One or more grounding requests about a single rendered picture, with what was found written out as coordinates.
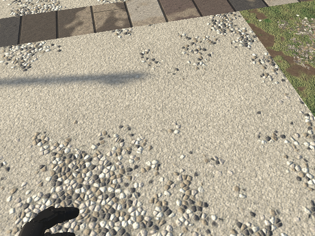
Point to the robot left hand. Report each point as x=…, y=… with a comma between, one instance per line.
x=47, y=219

